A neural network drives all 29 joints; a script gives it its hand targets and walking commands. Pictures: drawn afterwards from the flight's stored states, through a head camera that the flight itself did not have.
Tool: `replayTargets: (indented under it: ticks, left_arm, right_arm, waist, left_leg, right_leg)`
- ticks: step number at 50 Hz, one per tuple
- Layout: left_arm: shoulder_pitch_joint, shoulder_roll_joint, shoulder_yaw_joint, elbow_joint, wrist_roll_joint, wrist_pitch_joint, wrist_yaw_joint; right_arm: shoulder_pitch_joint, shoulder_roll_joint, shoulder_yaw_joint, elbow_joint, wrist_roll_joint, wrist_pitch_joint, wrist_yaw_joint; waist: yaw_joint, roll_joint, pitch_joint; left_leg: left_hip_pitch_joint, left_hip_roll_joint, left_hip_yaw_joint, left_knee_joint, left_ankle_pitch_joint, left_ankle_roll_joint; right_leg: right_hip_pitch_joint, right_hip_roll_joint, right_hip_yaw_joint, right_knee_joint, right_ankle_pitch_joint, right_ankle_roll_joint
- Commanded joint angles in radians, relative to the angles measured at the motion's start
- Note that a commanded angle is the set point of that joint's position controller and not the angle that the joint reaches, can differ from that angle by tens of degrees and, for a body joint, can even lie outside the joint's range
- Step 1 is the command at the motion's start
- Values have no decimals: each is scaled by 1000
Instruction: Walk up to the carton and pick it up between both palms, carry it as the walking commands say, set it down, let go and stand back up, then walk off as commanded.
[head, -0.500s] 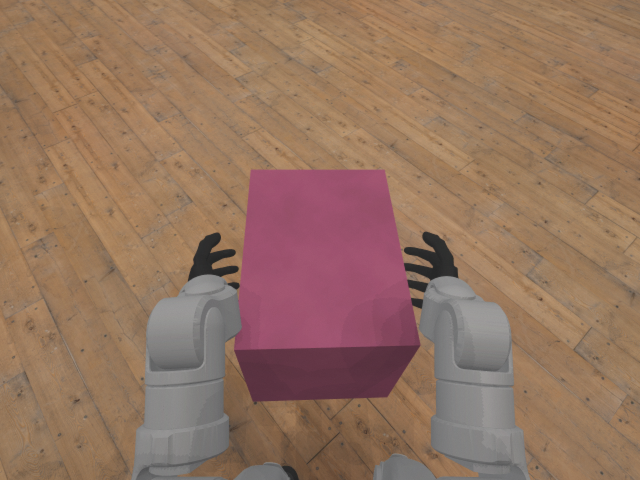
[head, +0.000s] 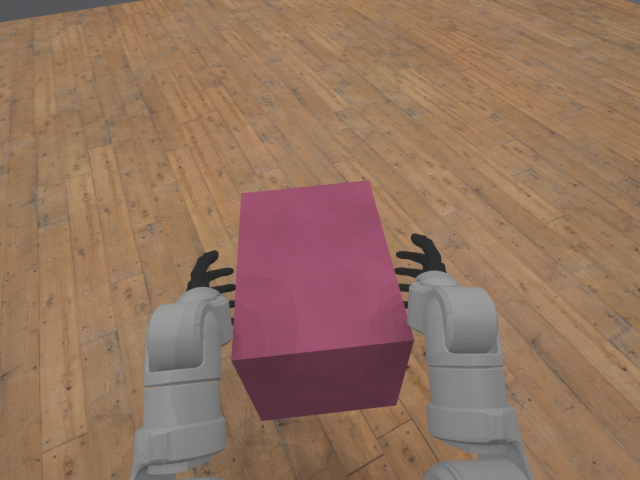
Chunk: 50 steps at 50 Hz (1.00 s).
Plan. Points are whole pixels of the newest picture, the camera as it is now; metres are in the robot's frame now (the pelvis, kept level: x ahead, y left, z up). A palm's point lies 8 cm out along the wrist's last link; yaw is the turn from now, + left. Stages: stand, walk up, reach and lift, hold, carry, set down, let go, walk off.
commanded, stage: carry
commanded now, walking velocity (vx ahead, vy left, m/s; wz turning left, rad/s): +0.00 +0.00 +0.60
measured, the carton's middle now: (316, 296) +0.37 +0.00 -0.01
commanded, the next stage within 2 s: none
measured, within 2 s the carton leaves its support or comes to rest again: neither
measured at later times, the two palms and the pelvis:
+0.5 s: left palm (146, 302) +0.28 +0.18 +0.13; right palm (393, 275) +0.31 -0.09 +0.12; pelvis +0.01 +0.02 +0.02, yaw +7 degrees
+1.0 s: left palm (126, 215) +0.49 +0.29 +0.06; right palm (299, 189) +0.53 +0.02 +0.06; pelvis +0.21 +0.11 +0.01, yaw +5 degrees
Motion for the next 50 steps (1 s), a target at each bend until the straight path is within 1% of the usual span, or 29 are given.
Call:
replayTargets:
  ticks: [1, 2, 3, 4, 6, 7, 9, 11, 15, 19, 20, 21, 22, 23, 24, 25, 27, 31, 34, 38, 41, 42, 43, 44, 45, 46, 47, 48, 50]
  left_arm:
    - [-624, -1019, -665, -54, -416, -12, -421]
    - [-620, -1026, -670, -34, -420, -12, -416]
    - [-610, -1050, -673, -23, -427, -18, -415]
    - [-675, -1092, -720, -110, -455, -27, -414]
    - [-710, -1136, -761, -124, -497, -35, -419]
    - [-717, -1130, -777, -159, -510, -40, -417]
    - [-713, -1093, -781, -216, -510, -42, -408]
    - [-693, -1081, -781, -223, -513, -34, -406]
    - [-589, -1058, -740, -118, -496, -3, -425]
    - [-507, -1049, -673, 35, -446, 6, -434]
    - [-494, -1046, -657, 56, -434, 4, -436]
    - [-490, -1046, -647, 75, -427, 2, -437]
    - [-480, -1030, -632, 81, -414, -1, -439]
    - [-506, -1014, -619, 94, -400, -3, -437]
    - [-552, -1019, -630, 82, -408, -2, -434]
    - [-567, -1024, -627, 77, -403, -2, -432]
    - [-639, -1013, -631, 29, -409, 0, -424]
    - [-662, -1010, -619, 31, -438, 14, -427]
    - [-653, -1008, -592, 34, -434, 13, -426]
    - [-690, -1039, -602, -49, -462, 8, -422]
    - [-670, -1035, -630, -85, -469, 8, -413]
    - [-693, -1025, -644, -100, -472, 6, -407]
    - [-692, -1023, -655, -90, -470, 10, -403]
    - [-671, -1027, -661, -78, -470, 13, -401]
    - [-628, -1013, -646, -25, -464, 13, -406]
    - [-589, -1033, -631, -20, -455, 1, -412]
    - [-620, -1059, -652, -90, -462, -11, -414]
    - [-642, -1087, -685, -106, -477, -13, -418]
    - [-720, -1118, -740, -162, -512, -23, -414]
  right_arm:
    - [-427, 1109, 570, 66, 402, -5, 451]
    - [-395, 1104, 544, 94, 394, -2, 452]
    - [-398, 1106, 532, 73, 389, -4, 449]
    - [-396, 1098, 537, 38, 368, -24, 444]
    - [-388, 1081, 520, -12, 346, -34, 441]
    - [-397, 1077, 525, -59, 350, -40, 439]
    - [-415, 1088, 551, -127, 367, -50, 436]
    - [-425, 1089, 567, -177, 369, -58, 425]
    - [-408, 1067, 582, -182, 355, -50, 413]
    - [-417, 1053, 588, -97, 356, -23, 435]
    - [-398, 1055, 590, -65, 354, -16, 443]
    - [-414, 1058, 594, -51, 358, -11, 450]
    - [-432, 1056, 601, -37, 363, -5, 456]
    - [-450, 1050, 605, 1, 370, 0, 464]
    - [-480, 1044, 599, 23, 374, 2, 468]
    - [-515, 1064, 601, 38, 390, 11, 474]
    - [-543, 1089, 613, 64, 411, 19, 483]
    - [-524, 1113, 572, 106, 406, 18, 460]
    - [-549, 1141, 587, 77, 421, 12, 448]
    - [-550, 1148, 589, 3, 427, 1, 436]
    - [-517, 1137, 582, -19, 422, -7, 428]
    - [-516, 1133, 571, -21, 413, -10, 428]
    - [-505, 1130, 564, -16, 403, -11, 429]
    - [-485, 1113, 540, 9, 398, -13, 429]
    - [-413, 1115, 524, 50, 394, -15, 425]
    - [-398, 1114, 533, 35, 388, -24, 420]
    - [-413, 1117, 538, -10, 388, -41, 418]
    - [-441, 1108, 545, -69, 384, -50, 419]
    - [-505, 1095, 559, -162, 394, -56, 422]
  waist:
    - [4, 267, -312]
    - [13, 349, -324]
    - [9, 230, -333]
    - [7, 233, -376]
    - [16, 239, -399]
    - [16, 216, -426]
    - [12, 178, -425]
    - [8, 154, -414]
    - [11, 157, -374]
    - [31, 98, -337]
    - [35, 42, -346]
    - [53, -63, -354]
    - [64, -257, -303]
    - [52, -277, -213]
    - [50, -165, -171]
    - [57, -108, -123]
    - [57, -56, -73]
    - [54, -112, -123]
    - [49, -168, -129]
    - [45, -233, -203]
    - [29, -152, -326]
    - [3, -74, -389]
    - [-26, 51, -426]
    - [-11, 280, -446]
    - [-3, 243, -423]
    - [0, 150, -456]
    - [-6, 123, -461]
    - [-1, 99, -429]
    - [7, 130, -368]
  left_leg:
    - [440, 285, -431, -261, 820, 118]
    - [520, 385, -550, -174, 1288, 176]
    - [496, 332, -413, -111, 1309, 189]
    - [482, 276, -319, -69, 1192, 203]
    - [395, 185, -259, -114, 1034, 169]
    - [376, 168, -237, -146, 843, 166]
    - [416, 178, -263, -287, 363, 197]
    - [446, 200, -342, -384, 64, 227]
    - [325, 225, -395, -478, -145, 237]
    - [291, 157, -299, -438, -142, 176]
    - [190, 110, -248, -382, -139, 138]
    - [-14, 36, -144, -249, -128, 69]
    - [-249, -57, -24, -38, -111, 21]
    - [-381, -27, -93, 134, -101, 46]
    - [-406, 11, -125, 205, -37, 37]
    - [-374, 37, -129, 230, -2, 31]
    - [-394, 45, -86, 280, 48, 15]
    - [-392, 51, -26, 306, 107, -14]
    - [-243, 40, 26, 144, 168, -23]
    - [-131, 15, 93, -52, 150, -10]
    - [137, -55, 152, -256, 132, 41]
    - [350, -15, 104, -282, 166, 72]
    - [575, 140, -112, -315, 116, 136]
    - [800, 325, -398, -291, 334, 223]
    - [834, 385, -509, -298, 547, 271]
    - [873, 407, -471, -275, 707, 293]
    - [805, 377, -377, -297, 654, 271]
    - [698, 340, -312, -345, 561, 227]
    - [532, 284, -196, -408, 465, 182]
  right_leg:
    - [-281, 58, 82, 325, -260, 64]
    - [-405, 128, 157, 441, -383, 81]
    - [-390, 113, 197, 501, -306, 71]
    - [-386, 112, 213, 473, -308, 76]
    - [-323, 131, 212, 473, -220, 82]
    - [-291, 145, 207, 453, -171, 77]
    - [-278, 163, 203, 368, -105, 60]
    - [-286, 180, 207, 283, -74, 39]
    - [-112, 221, 195, 62, -89, -13]
    - [76, 272, 109, -266, 18, -40]
    - [243, 246, 127, -344, 27, -57]
    - [460, 129, 256, -422, -114, -103]
    - [592, -40, 481, -528, -313, -163]
    - [528, -163, 643, -569, -304, -205]
    - [478, -178, 609, -572, -224, -232]
    - [381, -156, 571, -604, -253, -234]
    - [335, -98, 441, -611, -163, -201]
    - [365, -22, 259, -578, -12, -173]
    - [278, 29, 191, -588, 75, -151]
    - [380, 17, 151, -496, 263, -133]
    - [400, 58, 71, -175, 655, -80]
    - [264, 76, 55, 21, 672, -52]
    - [4, 129, 71, 256, 466, -11]
    - [-302, 227, 123, 452, -127, 7]
    - [-453, 257, 226, 619, -233, -25]
    - [-500, 213, 280, 651, -222, -39]
    - [-473, 159, 289, 592, -207, -43]
    - [-416, 145, 291, 501, -151, -43]
    - [-296, 153, 255, 364, -58, -50]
